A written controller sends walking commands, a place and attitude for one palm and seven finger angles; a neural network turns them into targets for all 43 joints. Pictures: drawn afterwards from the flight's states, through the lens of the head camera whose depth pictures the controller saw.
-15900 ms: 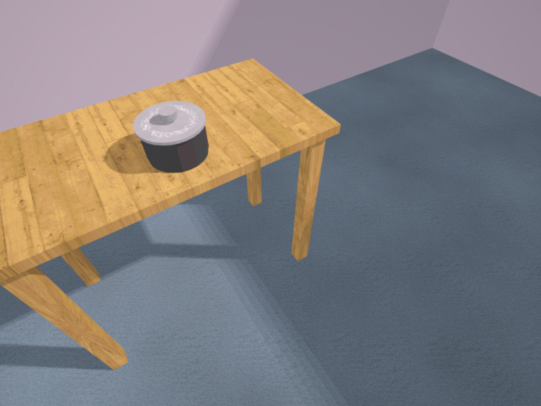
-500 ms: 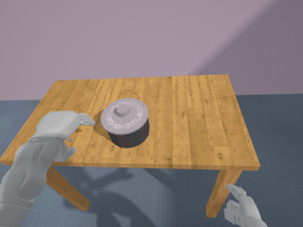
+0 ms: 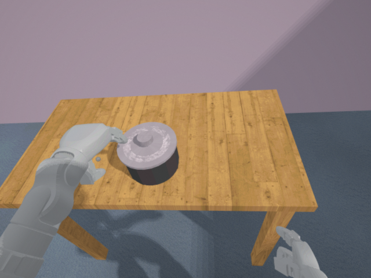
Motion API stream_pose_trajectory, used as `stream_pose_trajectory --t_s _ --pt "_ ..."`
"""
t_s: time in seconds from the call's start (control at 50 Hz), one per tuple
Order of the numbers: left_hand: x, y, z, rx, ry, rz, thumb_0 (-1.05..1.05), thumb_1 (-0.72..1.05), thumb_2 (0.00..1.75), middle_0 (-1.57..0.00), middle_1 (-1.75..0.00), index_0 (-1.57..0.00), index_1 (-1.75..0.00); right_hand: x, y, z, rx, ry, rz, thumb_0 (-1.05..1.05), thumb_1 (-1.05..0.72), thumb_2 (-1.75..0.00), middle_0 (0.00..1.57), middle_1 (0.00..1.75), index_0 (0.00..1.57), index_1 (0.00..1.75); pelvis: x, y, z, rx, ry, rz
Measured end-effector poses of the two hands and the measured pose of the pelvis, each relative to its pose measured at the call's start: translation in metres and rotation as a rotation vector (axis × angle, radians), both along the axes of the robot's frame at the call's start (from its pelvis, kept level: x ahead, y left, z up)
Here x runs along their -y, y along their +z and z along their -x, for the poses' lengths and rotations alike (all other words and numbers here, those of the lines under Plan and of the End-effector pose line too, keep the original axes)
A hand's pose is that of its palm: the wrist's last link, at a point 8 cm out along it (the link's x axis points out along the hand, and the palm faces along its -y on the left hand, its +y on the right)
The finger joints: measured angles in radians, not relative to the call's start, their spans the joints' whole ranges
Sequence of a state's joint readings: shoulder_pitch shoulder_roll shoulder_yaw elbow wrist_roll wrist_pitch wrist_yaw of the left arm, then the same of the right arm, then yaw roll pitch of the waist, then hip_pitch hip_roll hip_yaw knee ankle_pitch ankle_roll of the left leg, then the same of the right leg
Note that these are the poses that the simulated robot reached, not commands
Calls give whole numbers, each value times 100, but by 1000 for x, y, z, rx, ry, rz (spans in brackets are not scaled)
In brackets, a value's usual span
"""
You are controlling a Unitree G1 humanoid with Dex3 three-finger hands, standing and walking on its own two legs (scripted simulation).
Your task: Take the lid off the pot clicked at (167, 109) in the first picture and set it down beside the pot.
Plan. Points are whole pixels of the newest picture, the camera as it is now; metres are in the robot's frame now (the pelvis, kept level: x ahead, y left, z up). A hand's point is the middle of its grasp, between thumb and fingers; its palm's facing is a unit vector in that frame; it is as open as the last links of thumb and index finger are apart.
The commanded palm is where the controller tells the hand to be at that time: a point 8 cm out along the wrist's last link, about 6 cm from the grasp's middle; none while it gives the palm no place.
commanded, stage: move the open hand above the knob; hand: left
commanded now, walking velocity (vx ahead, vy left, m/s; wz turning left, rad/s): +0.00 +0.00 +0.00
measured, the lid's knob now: (145, 138) +0.44 +0.16 +0.04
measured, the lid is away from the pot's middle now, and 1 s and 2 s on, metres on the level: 0.00 0.00 0.00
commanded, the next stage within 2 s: lower the open fingers around the knob in 1.84 s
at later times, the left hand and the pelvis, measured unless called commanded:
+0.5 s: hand (113, 146) +0.36 +0.20 +0.11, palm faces -0.23 -0.05 -0.97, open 9.9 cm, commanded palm +0.35 +0.19 +0.18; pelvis +0.00 -0.01 +0.00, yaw +0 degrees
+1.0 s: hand (129, 130) +0.41 +0.17 +0.11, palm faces -0.24 -0.04 -0.97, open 9.9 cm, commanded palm +0.40 +0.17 +0.18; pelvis +0.01 -0.01 +0.00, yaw -1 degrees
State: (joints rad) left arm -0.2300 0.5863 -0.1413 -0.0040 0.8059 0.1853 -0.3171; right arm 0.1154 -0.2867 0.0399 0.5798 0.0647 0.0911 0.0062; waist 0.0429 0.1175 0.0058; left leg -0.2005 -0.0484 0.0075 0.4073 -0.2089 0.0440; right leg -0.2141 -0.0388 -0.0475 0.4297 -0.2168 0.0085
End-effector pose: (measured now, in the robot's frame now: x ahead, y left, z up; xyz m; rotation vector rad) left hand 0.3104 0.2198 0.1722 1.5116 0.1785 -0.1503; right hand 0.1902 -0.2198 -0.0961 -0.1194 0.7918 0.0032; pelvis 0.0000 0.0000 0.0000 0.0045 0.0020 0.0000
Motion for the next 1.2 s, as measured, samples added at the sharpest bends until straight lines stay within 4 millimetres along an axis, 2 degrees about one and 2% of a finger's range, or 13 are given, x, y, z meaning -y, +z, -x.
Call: stream_pose_trajectory --t_s 0.38,0.7,0.88,1.2 --pt "20 0 -26 -6 8 -6 0 -25 137 -86 -8 -85 -8 5 -2 -5 -7 -12 -14 1 -90 -90 19 30 20 30 7 -1 -3 -7 2 -5" --pt "32 -1 -56 -22 -3 -14 0 -25 137 -85 -8 -85 -8 20 -9 12 -65 -65 11 1 -90 -90 19 30 20 30 9 -1 -6 -18 -3 -6" --pt "44 -3 -75 -25 -14 -14 0 -25 137 -85 -8 -85 -8 19 -14 20 -100 -82 9 1 -90 -90 19 30 20 30 7 -2 -8 -30 -6 -6" --pt "53 -4 -107 -46 -3 -20 0 -25 137 -85 -8 -85 -8 18 -18 29 -141 -111 13 1 -90 -90 19 30 20 30 3 -2 -14 -56 -8 -5"
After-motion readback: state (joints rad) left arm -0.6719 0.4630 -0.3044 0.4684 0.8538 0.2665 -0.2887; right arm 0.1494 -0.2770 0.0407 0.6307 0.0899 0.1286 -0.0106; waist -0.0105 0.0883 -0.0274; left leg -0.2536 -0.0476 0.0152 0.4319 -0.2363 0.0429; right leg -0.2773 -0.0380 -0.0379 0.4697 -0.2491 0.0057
